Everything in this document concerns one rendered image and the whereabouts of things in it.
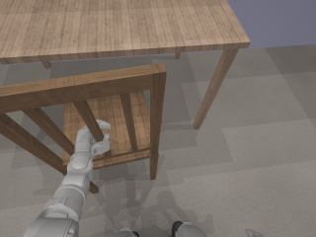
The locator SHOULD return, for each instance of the robot right thigh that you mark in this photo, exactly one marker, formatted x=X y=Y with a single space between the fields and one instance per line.
x=190 y=231

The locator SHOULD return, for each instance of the right robot shin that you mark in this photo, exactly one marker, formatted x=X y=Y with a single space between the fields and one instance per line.
x=185 y=223

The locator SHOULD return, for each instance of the robot left forearm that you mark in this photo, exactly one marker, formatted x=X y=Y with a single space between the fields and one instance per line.
x=71 y=194

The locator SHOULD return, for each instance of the left robot upper arm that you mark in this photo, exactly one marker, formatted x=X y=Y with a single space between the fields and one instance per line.
x=54 y=227

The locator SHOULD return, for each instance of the table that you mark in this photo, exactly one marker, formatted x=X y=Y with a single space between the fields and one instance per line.
x=56 y=30

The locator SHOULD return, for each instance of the robot left hand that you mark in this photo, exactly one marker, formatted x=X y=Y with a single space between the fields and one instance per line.
x=85 y=141

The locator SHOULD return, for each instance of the chair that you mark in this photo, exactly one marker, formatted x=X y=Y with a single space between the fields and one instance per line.
x=114 y=96

